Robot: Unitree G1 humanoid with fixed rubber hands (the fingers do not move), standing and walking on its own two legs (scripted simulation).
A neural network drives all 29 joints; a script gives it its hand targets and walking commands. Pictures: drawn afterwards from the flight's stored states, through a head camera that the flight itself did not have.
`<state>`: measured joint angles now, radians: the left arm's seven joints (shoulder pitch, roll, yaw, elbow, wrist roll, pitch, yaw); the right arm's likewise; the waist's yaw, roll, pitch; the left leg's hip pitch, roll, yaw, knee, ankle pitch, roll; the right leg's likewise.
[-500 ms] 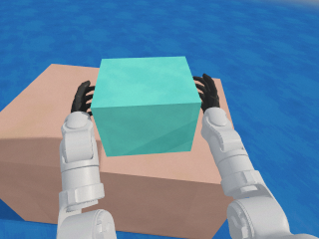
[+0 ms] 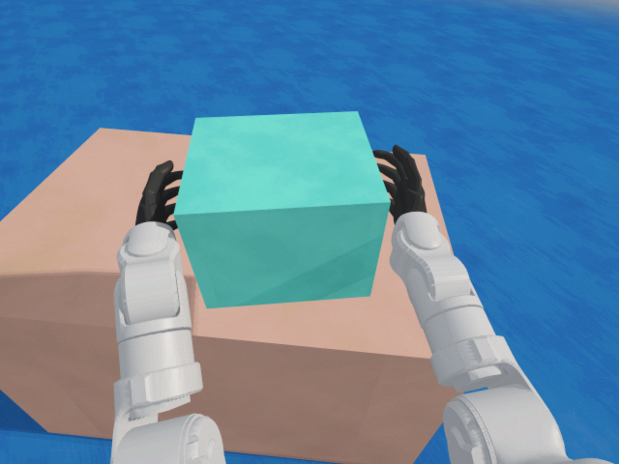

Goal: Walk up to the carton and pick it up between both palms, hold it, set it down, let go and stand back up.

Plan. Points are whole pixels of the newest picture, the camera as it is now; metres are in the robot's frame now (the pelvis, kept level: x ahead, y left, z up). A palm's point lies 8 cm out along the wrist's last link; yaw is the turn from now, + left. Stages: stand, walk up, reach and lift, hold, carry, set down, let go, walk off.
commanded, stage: hold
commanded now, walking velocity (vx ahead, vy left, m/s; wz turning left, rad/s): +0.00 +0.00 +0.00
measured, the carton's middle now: (283, 207) +0.40 +0.01 +0.15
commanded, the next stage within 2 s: none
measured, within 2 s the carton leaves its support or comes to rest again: neither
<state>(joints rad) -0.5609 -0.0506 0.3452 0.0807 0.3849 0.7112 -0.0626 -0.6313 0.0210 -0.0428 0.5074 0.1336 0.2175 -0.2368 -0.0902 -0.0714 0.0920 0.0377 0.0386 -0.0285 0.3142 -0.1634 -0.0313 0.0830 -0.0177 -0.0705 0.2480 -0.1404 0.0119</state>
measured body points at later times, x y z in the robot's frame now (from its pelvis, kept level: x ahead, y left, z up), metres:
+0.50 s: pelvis +0.00 +0.00 +0.00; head -0.04 +0.04 +0.45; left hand +0.38 +0.16 +0.17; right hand +0.37 -0.15 +0.18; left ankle +0.02 +0.14 -0.75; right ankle +0.01 -0.12 -0.75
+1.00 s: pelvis +0.00 +0.00 +0.00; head -0.04 +0.03 +0.45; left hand +0.37 +0.17 +0.17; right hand +0.37 -0.14 +0.17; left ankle +0.02 +0.14 -0.75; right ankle +0.01 -0.12 -0.75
